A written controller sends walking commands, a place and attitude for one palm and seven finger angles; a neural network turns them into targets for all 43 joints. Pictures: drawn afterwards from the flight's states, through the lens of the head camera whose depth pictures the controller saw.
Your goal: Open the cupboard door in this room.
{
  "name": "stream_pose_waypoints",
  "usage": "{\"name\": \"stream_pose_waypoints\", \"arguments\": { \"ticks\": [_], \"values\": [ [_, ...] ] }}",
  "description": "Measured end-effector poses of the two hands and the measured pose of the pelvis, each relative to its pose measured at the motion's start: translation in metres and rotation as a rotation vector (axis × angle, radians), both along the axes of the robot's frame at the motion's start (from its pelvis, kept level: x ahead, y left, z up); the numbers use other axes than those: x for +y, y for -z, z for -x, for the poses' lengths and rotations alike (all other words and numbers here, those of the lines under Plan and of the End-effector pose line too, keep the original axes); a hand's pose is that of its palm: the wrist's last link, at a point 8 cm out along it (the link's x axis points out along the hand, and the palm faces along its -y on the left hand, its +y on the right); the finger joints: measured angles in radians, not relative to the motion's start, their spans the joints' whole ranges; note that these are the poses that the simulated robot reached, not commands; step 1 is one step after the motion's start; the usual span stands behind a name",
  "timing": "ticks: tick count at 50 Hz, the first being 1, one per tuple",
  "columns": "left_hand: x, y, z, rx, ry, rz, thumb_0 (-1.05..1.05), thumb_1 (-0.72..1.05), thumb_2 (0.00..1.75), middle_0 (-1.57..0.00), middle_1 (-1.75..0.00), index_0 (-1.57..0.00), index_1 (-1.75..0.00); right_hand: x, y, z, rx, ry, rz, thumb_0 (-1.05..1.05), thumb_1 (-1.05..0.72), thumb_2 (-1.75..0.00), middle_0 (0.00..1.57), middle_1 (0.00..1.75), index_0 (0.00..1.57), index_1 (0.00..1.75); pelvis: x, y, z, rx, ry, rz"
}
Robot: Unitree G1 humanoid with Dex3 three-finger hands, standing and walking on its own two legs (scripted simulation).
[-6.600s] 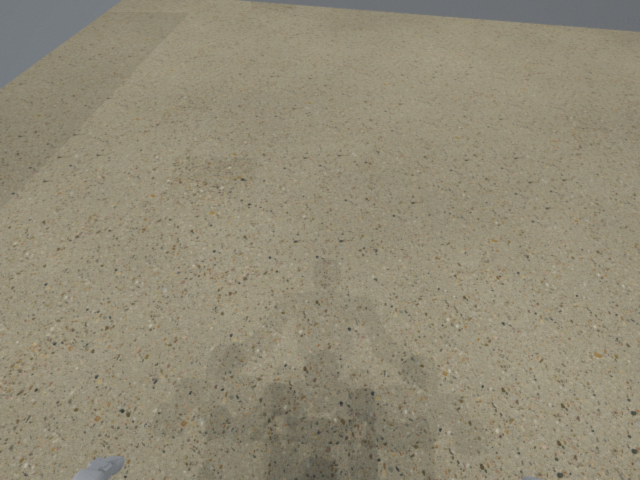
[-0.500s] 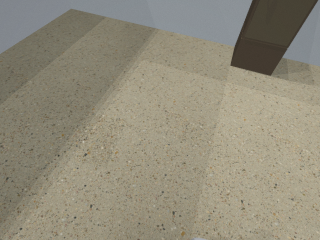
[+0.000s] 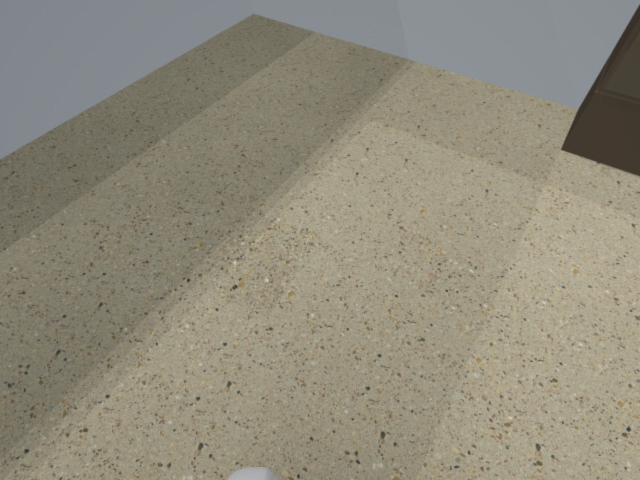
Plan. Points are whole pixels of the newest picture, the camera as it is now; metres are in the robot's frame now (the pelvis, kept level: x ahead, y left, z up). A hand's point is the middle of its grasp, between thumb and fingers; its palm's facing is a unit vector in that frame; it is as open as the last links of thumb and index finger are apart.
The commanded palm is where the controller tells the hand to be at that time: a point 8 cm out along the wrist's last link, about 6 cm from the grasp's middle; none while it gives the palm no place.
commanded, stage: turn or walk to find it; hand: left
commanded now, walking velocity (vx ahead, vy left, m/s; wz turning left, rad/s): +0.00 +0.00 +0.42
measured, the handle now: out of the picture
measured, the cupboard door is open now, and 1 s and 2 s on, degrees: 0 0 0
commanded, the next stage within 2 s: none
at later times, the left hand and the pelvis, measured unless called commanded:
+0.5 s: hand out of the picture +0.06 +0.22 -0.15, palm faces +0.20 -0.93 -0.29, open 7.4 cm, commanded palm none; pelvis -0.01 +0.00 -0.01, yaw +11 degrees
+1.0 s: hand out of the picture -0.09 +0.24 -0.19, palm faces +0.44 -0.87 -0.24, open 7.4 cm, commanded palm none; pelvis -0.03 +0.03 +0.00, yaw +24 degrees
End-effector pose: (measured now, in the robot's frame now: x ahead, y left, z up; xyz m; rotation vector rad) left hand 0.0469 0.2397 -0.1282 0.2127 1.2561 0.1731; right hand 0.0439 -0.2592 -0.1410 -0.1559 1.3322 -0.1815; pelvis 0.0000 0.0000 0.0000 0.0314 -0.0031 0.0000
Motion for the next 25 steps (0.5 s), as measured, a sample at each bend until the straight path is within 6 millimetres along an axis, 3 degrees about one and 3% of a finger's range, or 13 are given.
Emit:
{"name": "stream_pose_waypoints", "arguments": {
  "ticks": [6,12,18,25],
  "values": [
    [0.04,0.028,0.038,0.085,-0.099,0.011,0.01,0.91,0.9,-0.21,-0.3,-0.2,-0.3,0.03,-0.006,-0.05,-0.11,-0.108,0.041,0.01,-0.91,-0.9,0.19,0.29,0.2,0.3,0.023,0.014,-0.001,0.001,-0.047,0.015],
    [0.057,0.016,0.04,0.076,-0.138,0.0,0.01,0.91,0.9,-0.2,-0.3,-0.19,-0.3,0.051,-0.019,-0.068,-0.158,-0.162,0.037,0.01,-0.91,-0.9,0.2,0.29,0.2,0.3,0.029,0.003,0.002,0.001,-0.082,0.032],
    [0.052,0.001,0.021,-0.016,-0.147,-0.015,0.01,0.91,0.9,-0.2,-0.3,-0.19,-0.3,0.053,-0.015,-0.07,-0.15,-0.188,-0.001,0.01,-0.91,-0.9,0.2,0.29,0.2,0.3,0.023,-0.001,0.004,0.005,-0.13,0.034],
    [0.022,-0.009,0.01,-0.12,-0.164,-0.054,0.01,0.91,0.9,-0.2,-0.3,-0.2,-0.3,0.029,0.01,-0.065,-0.112,-0.201,-0.047,0.01,-0.91,-0.9,0.2,0.29,0.2,0.3,-0.003,0.008,0.005,0.002,-0.197,0.018]
  ]
}}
